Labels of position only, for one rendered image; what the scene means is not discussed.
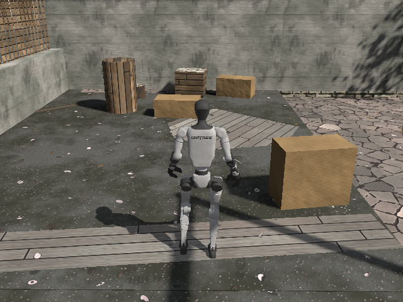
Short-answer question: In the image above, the left robot forearm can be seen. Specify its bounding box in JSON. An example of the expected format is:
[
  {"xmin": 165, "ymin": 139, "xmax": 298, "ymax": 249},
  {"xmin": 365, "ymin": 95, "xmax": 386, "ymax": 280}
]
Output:
[{"xmin": 169, "ymin": 151, "xmax": 179, "ymax": 170}]

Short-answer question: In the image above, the robot right foot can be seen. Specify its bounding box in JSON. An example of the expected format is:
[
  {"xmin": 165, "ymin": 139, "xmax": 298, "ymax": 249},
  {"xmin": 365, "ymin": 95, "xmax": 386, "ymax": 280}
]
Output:
[{"xmin": 208, "ymin": 243, "xmax": 217, "ymax": 259}]

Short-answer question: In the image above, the robot left foot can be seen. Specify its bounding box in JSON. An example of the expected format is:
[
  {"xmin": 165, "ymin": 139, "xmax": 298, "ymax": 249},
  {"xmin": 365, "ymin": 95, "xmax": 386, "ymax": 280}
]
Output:
[{"xmin": 179, "ymin": 240, "xmax": 188, "ymax": 255}]

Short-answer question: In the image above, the right robot upper arm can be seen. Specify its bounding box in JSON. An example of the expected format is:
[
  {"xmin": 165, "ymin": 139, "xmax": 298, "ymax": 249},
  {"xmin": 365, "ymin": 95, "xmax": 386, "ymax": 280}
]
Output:
[{"xmin": 215, "ymin": 127, "xmax": 232, "ymax": 162}]

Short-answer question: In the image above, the robot left hand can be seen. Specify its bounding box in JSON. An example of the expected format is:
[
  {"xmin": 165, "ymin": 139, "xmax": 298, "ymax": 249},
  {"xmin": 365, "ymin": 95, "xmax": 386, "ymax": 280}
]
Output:
[{"xmin": 168, "ymin": 167, "xmax": 182, "ymax": 178}]

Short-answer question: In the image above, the robot foot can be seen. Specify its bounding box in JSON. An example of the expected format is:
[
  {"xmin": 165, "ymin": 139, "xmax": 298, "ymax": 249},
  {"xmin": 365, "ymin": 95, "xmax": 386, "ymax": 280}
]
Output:
[
  {"xmin": 179, "ymin": 240, "xmax": 188, "ymax": 255},
  {"xmin": 208, "ymin": 243, "xmax": 217, "ymax": 259}
]

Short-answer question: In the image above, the right robot forearm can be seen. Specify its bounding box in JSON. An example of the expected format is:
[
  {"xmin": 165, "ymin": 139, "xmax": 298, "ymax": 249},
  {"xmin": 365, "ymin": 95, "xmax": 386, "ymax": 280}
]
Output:
[{"xmin": 226, "ymin": 152, "xmax": 239, "ymax": 176}]

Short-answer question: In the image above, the robot right hand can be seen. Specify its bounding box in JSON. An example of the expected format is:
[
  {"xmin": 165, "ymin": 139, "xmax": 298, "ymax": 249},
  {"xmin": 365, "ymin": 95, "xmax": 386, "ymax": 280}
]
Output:
[{"xmin": 226, "ymin": 173, "xmax": 241, "ymax": 187}]

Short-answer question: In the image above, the left robot upper arm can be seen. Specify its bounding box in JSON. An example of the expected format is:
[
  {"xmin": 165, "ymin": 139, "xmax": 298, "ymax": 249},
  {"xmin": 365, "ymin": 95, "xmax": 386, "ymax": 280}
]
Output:
[{"xmin": 172, "ymin": 126, "xmax": 189, "ymax": 160}]

